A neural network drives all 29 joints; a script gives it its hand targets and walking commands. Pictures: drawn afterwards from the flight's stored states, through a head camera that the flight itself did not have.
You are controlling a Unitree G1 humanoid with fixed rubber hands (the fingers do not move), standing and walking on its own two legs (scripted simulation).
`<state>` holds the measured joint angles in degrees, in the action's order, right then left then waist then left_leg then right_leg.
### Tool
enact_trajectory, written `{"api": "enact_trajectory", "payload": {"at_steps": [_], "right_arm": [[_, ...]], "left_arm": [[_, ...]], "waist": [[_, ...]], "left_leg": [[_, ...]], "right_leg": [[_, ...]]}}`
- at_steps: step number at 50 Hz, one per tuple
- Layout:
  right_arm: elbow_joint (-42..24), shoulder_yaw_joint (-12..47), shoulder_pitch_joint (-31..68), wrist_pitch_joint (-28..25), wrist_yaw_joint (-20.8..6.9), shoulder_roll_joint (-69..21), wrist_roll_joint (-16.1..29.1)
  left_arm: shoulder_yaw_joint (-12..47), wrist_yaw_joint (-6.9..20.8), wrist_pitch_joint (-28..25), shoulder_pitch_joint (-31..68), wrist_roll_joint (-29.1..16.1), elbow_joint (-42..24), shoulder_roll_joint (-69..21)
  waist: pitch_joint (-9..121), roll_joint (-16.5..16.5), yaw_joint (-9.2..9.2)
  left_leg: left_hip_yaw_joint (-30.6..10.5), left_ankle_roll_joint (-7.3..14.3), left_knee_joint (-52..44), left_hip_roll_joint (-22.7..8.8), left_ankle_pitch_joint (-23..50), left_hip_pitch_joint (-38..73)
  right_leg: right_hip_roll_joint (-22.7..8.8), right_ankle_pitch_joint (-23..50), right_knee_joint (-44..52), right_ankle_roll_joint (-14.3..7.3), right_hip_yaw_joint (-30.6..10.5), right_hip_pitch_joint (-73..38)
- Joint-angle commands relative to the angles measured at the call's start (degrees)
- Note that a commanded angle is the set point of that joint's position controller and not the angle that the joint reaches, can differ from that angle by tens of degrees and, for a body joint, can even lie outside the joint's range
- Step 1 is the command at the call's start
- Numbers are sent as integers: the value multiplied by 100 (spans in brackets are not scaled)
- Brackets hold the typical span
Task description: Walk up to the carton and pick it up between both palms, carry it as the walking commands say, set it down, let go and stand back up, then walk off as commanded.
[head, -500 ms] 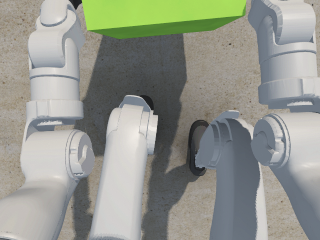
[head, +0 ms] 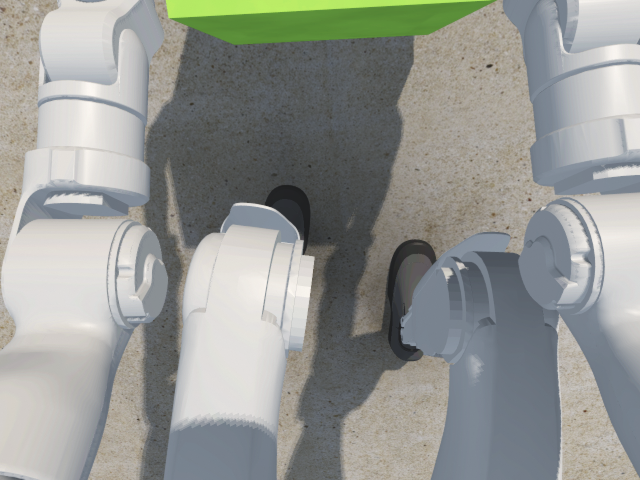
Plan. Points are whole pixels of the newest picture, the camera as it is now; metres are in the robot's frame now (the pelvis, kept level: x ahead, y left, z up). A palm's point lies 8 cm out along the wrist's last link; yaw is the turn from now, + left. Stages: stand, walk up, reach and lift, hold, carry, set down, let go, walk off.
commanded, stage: set down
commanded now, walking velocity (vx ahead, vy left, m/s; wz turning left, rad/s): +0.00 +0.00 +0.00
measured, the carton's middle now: out of the picture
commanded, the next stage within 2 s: none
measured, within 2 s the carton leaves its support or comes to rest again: rests again in 0.42 s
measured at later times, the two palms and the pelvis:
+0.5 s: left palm out of the picture +0.51 +0.27 -0.20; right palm out of the picture +0.59 -0.05 -0.19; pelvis +0.00 +0.00 -0.02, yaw +0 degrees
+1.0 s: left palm out of the picture +0.51 +0.27 -0.20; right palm out of the picture +0.59 -0.06 -0.20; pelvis +0.01 +0.00 -0.03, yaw +0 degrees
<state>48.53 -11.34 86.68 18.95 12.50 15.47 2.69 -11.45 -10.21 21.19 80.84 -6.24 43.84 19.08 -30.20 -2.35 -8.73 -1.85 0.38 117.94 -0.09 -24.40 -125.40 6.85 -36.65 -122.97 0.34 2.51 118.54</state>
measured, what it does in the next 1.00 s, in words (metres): stands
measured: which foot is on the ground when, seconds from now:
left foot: down 0.00-1.00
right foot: down 0.00-1.00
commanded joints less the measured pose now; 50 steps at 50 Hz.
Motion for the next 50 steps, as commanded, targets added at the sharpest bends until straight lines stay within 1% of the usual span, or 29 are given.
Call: {"api": "enact_trajectory", "payload": {"at_steps": [1, 2, 3, 4, 6, 7, 8, 11, 12, 13, 16, 17, 18, 20, 22, 23, 24, 27, 28, 29, 36, 37, 38, 39, 41, 42, 43, 47, 50], "right_arm": [[-1721, 2788, 4629, -445, -1968, -5348, 1084], [-1270, 2642, 4341, -424, -1960, -5358, 981], [-1341, 2616, 4538, -502, -1952, -5305, 1032], [-1317, 2575, 4616, -547, -1968, -5282, 1078], [-1173, 2642, 4480, -576, -1976, -5363, 1059], [-934, 2545, 4296, -593, -1984, -5369, 1066], [-785, 2371, 4259, -628, -1992, -5207, 917], [-555, 2255, 4334, -618, -1997, -5284, 909], [-943, 2407, 4561, -653, -2013, -5313, 995], [-1028, 2455, 4672, -667, -2009, -5189, 992], [-633, 2418, 4306, -657, -1993, -5358, 1001], [-633, 2289, 4234, -674, -1984, -5306, 958], [-599, 2372, 4228, -700, -1986, -5357, 1067], [-501, 2254, 4205, -687, -1977, -5368, 932], [-596, 2374, 4219, -702, -1994, -5423, 989], [-818, 2397, 4305, -771, -1976, -5302, 1031], [-669, 2414, 4334, -759, -1961, -5318, 1097], [-739, 2475, 4481, -804, -1905, -5262, 1141], [-485, 2403, 4261, -805, -1886, -5206, 1062], [-658, 2374, 4437, -810, -1873, -5195, 1037], [-369, 2281, 4346, -869, -1930, -5181, 1018], [-193, 2198, 4203, -862, -1943, -5127, 940], [-185, 2247, 4165, -839, -1946, -5247, 919], [-203, 2091, 4104, -858, -1958, -5099, 852], [-50, 2031, 4048, -845, -2003, -5085, 834], [106, 2077, 3854, -841, -2023, -5033, 815], [89, 2037, 3882, -835, -2039, -5084, 884], [-48, 2072, 3872, -903, -2026, -5060, 819], [66, 2023, 3583, -902, -2021, -5104, 709]], "left_arm": [[2418, 1713, -747, 5777, -1279, -2715, -4946], [2408, 1720, -772, 5568, -1195, -2422, -4849], [2062, 1740, -805, 5231, -977, -2007, -4620], [2047, 1759, -799, 5052, -881, -1787, -4832], [2017, 1737, -921, 5385, -965, -2063, -4626], [1809, 1739, -926, 5175, -836, -1559, -4418], [1959, 1788, -931, 4980, -965, -1446, -4749], [1975, 1867, -968, 5671, -1006, -1664, -4548], [1827, 1850, -991, 5420, -915, -1573, -4469], [1799, 1826, -989, 5333, -1008, -1555, -4524], [1720, 1846, -1034, 5263, -921, -1396, -4457], [1798, 1845, -1050, 5370, -961, -1612, -4479], [1758, 1843, -1071, 5364, -948, -1446, -4406], [1632, 1892, -1063, 5365, -896, -1275, -4410], [1734, 1874, -1125, 5471, -962, -1574, -4293], [1854, 1875, -1114, 5359, -1042, -1504, -4462], [1742, 1888, -1117, 5303, -966, -1197, -4308], [1648, 1851, -1182, 5476, -906, -1361, -4123], [1572, 1874, -1154, 5153, -831, -887, -4303], [1637, 1904, -1165, 5232, -933, -1013, -4306], [1215, 1902, -1246, 4875, -711, -365, -4129], [1242, 1949, -1247, 4967, -691, -375, -4168], [1089, 1969, -1264, 4835, -612, -262, -4110], [1212, 1992, -1246, 4926, -689, -335, -4184], [1134, 2072, -1239, 4835, -559, -159, -4136], [1141, 2078, -1201, 4765, -642, -62, -4140], [1077, 2090, -1196, 4544, -537, -93, -4144], [1128, 2128, -1228, 4538, -481, -162, -4220], [911, 2145, -1232, 4154, -280, 148, -3992]], "waist": [[12681, -27, -369], [12037, -29, -318], [11611, -6, -564], [11535, 12, -578], [11641, -226, -525], [11320, -181, -740], [10899, -191, -359], [10934, -112, -368], [11085, -144, -740], [11293, -309, -567], [10877, -354, -687], [10905, -253, -481], [10829, -259, -765], [10649, -459, -572], [10839, -355, -735], [10894, -420, -590], [10593, -293, -764], [10585, -439, -774], [10151, -382, -784], [10323, -524, -513], [9381, -654, -882], [9318, -696, -730], [9133, -823, -894], [8959, -642, -604], [8714, -581, -751], [8484, -677, -572], [8420, -565, -793], [8110, -498, -594], [7862, -792, -751]], "left_leg": [[234, -166, -310, 341, 2978, 7000], [293, -198, -306, 305, 2689, 6390], [367, -120, -319, 335, 2638, 6203], [300, -102, -310, 345, 2556, 6042], [296, -116, -177, 316, 2707, 5997], [386, -93, -212, 339, 2567, 5716], [332, -117, -146, 305, 2506, 5438], [231, -106, -170, 258, 2498, 5866], [314, -55, -92, 340, 2691, 6042], [314, -74, -9, 269, 2599, 5835], [349, -86, -46, 294, 2508, 5420], [364, -71, -51, 288, 2434, 5424], [367, -68, -78, 310, 2538, 5445], [377, -46, -31, 263, 2318, 5211], [334, -71, -2, 298, 2581, 5379], [274, -43, 21, 319, 2703, 5285], [357, -31, 62, 263, 2568, 5072], [371, -27, -32, 268, 2406, 5004], [421, -54, -48, 260, 2298, 4751], [367, -26, 84, 220, 2242, 4664], [354, 29, -19, 242, 2116, 4506], [317, 50, 40, 200, 2072, 4349], [370, 84, 40, 229, 2054, 4192], [301, 75, 35, 208, 1891, 4076], [325, 58, 7, 236, 1979, 4082], [340, 15, -37, 213, 1753, 3999], [335, 58, -27, 202, 1710, 3836], [320, 45, 37, 222, 1992, 3704], [326, 75, 7, 216, 1946, 3593]], "right_leg": [[340, 1896, 870, -253, 18, -2698], [326, 1759, 925, -283, -60, -2554], [345, 1750, 927, -197, -113, -2400], [360, 1753, 803, -187, -112, -2473], [352, 2076, 749, -168, -127, -2634], [341, 1958, 810, -170, -145, -2457], [267, 1928, 798, -196, -212, -2356], [322, 1737, 711, -217, -103, -2166], [310, 1639, 745, -165, -119, -1880], [239, 1740, 761, -194, -187, -2342], [257, 1904, 672, -205, -204, -2364], [265, 1831, 646, -193, -145, -2322], [291, 1887, 654, -204, -122, -2221], [275, 1801, 697, -219, -201, -2325], [268, 1907, 654, -200, -203, -2276], [327, 2067, 543, -181, -175, -2355], [250, 2045, 610, -206, -299, -2280], [247, 1957, 650, -175, -247, -2457], [259, 1877, 733, -190, -314, -2336], [209, 1886, 655, -235, -370, -2410], [230, 1572, 654, -134, -231, -1835], [186, 1615, 666, -198, -338, -1863], [206, 1664, 696, -107, -348, -1816], [195, 1566, 644, -156, -374, -1837], [205, 1507, 660, -180, -319, -1520], [195, 1383, 771, -193, -308, -1548], [135, 1392, 708, -212, -368, -1634], [188, 1649, 691, -169, -393, -1500], [163, 1551, 699, -171, -354, -1349]]}}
